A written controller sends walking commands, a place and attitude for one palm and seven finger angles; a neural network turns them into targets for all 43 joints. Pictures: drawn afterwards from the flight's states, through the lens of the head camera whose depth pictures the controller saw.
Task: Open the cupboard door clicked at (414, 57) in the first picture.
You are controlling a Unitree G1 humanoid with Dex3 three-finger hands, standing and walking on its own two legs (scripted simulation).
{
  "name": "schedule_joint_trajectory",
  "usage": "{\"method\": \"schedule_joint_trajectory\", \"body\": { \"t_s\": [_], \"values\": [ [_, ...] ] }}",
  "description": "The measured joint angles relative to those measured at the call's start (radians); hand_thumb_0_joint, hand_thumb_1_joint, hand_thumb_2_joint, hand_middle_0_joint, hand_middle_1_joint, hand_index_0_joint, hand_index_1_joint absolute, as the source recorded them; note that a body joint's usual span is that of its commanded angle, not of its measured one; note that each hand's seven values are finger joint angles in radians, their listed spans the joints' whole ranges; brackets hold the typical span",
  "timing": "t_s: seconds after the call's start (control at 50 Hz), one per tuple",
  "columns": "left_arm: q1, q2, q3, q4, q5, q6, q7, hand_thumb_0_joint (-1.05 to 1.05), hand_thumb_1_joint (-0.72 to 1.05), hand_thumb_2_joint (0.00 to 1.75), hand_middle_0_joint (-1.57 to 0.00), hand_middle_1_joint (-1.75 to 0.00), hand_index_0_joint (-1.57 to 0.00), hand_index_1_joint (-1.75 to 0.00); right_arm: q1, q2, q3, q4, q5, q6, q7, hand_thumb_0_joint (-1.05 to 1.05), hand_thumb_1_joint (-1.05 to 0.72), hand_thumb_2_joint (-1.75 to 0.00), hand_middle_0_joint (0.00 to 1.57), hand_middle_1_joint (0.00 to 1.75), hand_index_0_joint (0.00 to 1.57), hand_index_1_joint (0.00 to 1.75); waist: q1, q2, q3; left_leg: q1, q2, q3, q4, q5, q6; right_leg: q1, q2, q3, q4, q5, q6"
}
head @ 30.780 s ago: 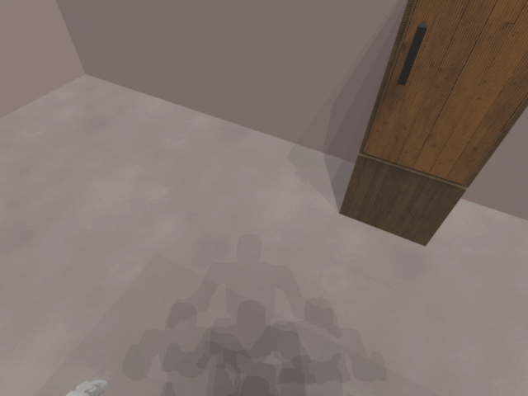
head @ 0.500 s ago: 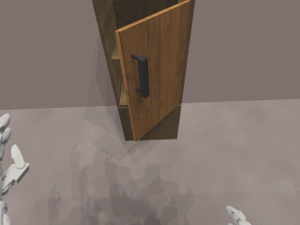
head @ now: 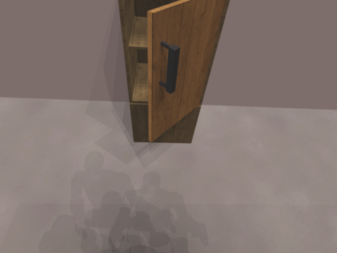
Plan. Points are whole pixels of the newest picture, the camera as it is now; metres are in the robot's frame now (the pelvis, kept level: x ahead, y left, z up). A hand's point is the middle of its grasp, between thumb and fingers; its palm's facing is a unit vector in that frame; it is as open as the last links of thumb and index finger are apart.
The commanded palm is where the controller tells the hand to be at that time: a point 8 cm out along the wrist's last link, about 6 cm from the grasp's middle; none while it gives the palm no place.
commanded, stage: let the arm hang, fingers relaxed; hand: left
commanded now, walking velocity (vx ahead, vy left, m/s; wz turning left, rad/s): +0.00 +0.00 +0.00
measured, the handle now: (167, 68) +0.65 +0.05 +0.07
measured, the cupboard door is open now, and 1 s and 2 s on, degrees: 46 46 46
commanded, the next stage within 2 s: look to check the result in 0.70 s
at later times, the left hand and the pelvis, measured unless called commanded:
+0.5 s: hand out of the picture -0.01 +0.18 -0.17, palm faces +0.03 -0.98 -0.19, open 7.3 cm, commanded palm none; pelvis -0.01 +0.02 +0.00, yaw -1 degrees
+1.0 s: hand out of the picture +0.01 +0.17 -0.17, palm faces +0.03 -0.98 -0.18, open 7.3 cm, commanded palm none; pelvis +0.02 +0.01 +0.00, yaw -1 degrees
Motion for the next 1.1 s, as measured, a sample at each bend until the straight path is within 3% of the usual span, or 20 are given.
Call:
{"method": "schedule_joint_trajectory", "body": {
  "t_s": [0.12,0.34,0.58,1.1],
  "values": [
    [0.064,-0.014,0.016,0.125,-0.003,-0.009,0.005,0.01,0.93,0.9,-0.2,-0.3,-0.21,-0.3,0.066,0.053,-0.008,0.076,0.003,0.008,-0.01,0.01,-0.91,-0.9,0.2,0.3,0.2,0.3,0.012,0.04,0.0,-0.001,-0.006,0.001,-0.016,0.016,0.011,0.008,-0.005,0.0,-0.033,0.025,0.008],
    [0.061,-0.033,0.037,0.166,0.001,-0.027,0.025,0.01,0.91,0.9,-0.2,-0.3,-0.2,-0.3,0.114,0.107,-0.021,0.126,0.003,-0.005,-0.017,0.0,-0.91,-0.9,0.2,0.3,0.2,0.3,-0.003,0.069,-0.031,0.0,-0.026,0.023,-0.034,0.028,0.028,-0.016,-0.023,0.026,-0.007,0.014,0.019],
    [-0.006,-0.08,0.037,0.13,0.001,-0.045,0.028,0.0,0.91,0.9,-0.2,-0.3,-0.2,-0.3,0.106,0.107,-0.031,0.125,-0.001,-0.021,-0.02,0.0,-0.91,-0.9,0.2,0.3,0.2,0.3,-0.015,0.046,-0.06,0.0,-0.025,0.028,-0.026,0.017,0.023,-0.024,-0.022,0.034,0.01,0.005,0.019],
    [-0.014,-0.073,0.032,0.161,-0.008,-0.056,0.031,0.0,0.91,0.9,-0.2,-0.3,-0.2,-0.3,0.052,0.092,-0.018,0.149,0.007,-0.035,-0.03,0.0,-0.91,-0.9,0.2,0.3,0.2,0.3,-0.007,0.05,-0.026,0.069,-0.017,0.02,-0.069,-0.011,0.011,0.051,-0.012,0.027,-0.04,-0.02,0.013]
  ]
}}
